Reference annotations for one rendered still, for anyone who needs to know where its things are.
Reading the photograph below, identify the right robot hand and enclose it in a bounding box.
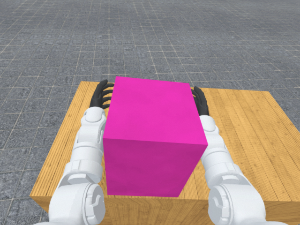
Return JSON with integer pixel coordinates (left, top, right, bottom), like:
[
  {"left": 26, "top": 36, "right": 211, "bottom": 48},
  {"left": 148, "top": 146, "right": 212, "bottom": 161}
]
[{"left": 191, "top": 86, "right": 209, "bottom": 116}]

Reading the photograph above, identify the pedestal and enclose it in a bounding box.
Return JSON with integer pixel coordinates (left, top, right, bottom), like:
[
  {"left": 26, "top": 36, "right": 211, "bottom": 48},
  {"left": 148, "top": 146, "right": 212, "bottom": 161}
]
[{"left": 30, "top": 81, "right": 300, "bottom": 225}]

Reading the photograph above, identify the left robot forearm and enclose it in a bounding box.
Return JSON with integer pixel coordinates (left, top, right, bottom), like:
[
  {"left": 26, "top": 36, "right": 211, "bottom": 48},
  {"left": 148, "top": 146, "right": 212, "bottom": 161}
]
[{"left": 48, "top": 107, "right": 106, "bottom": 214}]

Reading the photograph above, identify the right robot forearm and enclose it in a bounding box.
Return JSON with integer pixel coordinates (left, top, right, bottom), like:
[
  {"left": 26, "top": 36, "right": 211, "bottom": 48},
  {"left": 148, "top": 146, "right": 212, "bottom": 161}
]
[{"left": 199, "top": 115, "right": 266, "bottom": 213}]

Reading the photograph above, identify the left robot hand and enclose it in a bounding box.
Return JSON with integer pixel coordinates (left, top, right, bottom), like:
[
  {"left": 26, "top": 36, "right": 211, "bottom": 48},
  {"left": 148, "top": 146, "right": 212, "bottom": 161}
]
[{"left": 89, "top": 79, "right": 114, "bottom": 109}]

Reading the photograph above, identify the robot right upper arm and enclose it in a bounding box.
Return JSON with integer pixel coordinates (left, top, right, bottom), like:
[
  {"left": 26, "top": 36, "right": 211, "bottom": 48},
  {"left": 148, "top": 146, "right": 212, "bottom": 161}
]
[{"left": 208, "top": 184, "right": 288, "bottom": 225}]

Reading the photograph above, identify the carton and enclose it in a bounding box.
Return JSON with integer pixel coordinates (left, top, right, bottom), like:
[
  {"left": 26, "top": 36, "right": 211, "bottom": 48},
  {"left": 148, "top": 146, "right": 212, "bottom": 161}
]
[{"left": 103, "top": 76, "right": 208, "bottom": 197}]

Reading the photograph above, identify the robot left upper arm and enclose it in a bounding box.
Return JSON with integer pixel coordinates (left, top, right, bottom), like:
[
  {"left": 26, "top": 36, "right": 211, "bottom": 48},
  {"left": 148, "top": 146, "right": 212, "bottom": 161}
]
[{"left": 33, "top": 182, "right": 105, "bottom": 225}]

